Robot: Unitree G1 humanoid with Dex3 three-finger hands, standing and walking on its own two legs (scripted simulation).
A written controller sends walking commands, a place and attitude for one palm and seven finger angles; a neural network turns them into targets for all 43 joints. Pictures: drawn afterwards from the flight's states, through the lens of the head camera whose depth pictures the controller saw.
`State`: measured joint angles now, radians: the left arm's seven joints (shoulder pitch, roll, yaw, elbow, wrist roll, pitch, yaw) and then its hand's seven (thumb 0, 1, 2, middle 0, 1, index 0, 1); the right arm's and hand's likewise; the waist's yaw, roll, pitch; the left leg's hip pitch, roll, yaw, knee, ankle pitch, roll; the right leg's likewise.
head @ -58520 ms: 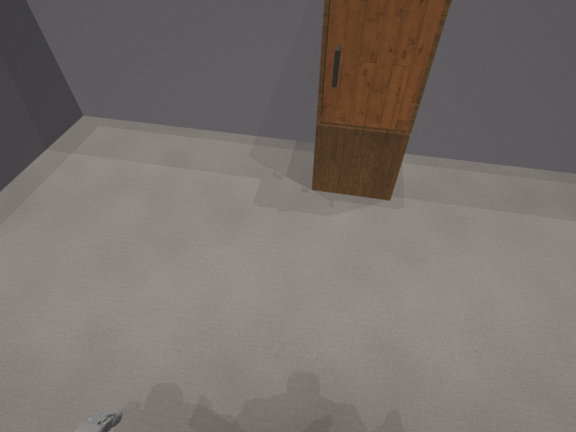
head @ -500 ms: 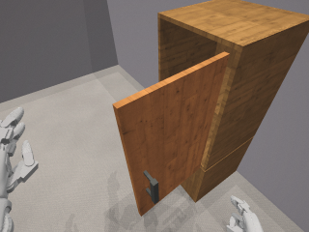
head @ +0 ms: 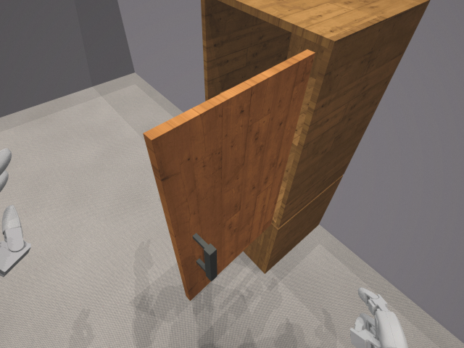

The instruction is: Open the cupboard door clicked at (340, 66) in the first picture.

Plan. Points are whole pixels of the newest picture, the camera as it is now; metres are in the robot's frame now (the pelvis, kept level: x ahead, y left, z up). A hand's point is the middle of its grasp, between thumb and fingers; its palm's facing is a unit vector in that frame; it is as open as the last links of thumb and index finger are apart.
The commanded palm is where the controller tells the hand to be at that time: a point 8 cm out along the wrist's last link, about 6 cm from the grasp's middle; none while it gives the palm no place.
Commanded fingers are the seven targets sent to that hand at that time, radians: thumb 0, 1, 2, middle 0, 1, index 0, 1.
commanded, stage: step back with the hand held close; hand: left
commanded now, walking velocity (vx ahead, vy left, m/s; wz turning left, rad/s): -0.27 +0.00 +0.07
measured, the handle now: (205, 257) +0.32 +0.07 -0.10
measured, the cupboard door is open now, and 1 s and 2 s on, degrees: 94 94 94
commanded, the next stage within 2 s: stop stepping back and stand still in 0.80 s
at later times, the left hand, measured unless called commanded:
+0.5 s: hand (1, 310) +0.14 +0.26 +0.15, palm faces +0.42 -0.78 -0.46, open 7.4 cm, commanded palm +0.06 +0.29 +0.18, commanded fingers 0.00 0.90 0.90 -0.20 -0.30 -0.20 -0.30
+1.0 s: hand out of the picture +0.00 +0.22 +0.15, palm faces +0.30 -0.86 -0.41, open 7.4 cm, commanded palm -0.08 +0.27 +0.18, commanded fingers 0.00 0.90 0.90 -0.20 -0.30 -0.20 -0.30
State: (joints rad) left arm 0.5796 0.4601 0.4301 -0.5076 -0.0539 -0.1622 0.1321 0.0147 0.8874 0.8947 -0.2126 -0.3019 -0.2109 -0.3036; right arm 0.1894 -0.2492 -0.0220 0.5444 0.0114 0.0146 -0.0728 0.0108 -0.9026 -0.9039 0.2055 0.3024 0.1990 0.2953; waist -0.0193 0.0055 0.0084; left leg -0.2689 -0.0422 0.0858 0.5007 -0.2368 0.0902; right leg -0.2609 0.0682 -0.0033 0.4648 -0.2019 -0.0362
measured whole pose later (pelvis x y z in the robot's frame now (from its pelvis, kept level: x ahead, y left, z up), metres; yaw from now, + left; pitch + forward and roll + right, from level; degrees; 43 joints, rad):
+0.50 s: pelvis -0.08 -0.01 +0.00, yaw +0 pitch +6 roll -1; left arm 0.51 0.41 0.42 -0.53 -0.05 -0.17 0.18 0.02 0.89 0.90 -0.20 -0.30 -0.20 -0.30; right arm 0.14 -0.16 0.02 0.64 -0.04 -0.09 -0.05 0.01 -0.90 -0.90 0.21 0.30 0.20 0.30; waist 0.03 -0.02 0.00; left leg -0.47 -0.03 0.09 0.38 -0.02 0.09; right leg -0.09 0.07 0.04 0.45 -0.36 0.02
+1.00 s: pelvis -0.23 -0.03 +0.00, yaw -1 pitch +0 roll -2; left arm 0.50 0.46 0.39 -0.58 -0.05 -0.16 0.13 0.02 0.89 0.90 -0.21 -0.30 -0.20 -0.30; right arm 0.12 -0.20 0.00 0.56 -0.01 -0.08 -0.05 0.01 -0.90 -0.90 0.20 0.30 0.20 0.30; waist -0.01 -0.08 0.08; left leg -0.36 -0.03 0.05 0.42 -0.08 0.09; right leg -0.36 0.09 0.06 0.87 -0.48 0.02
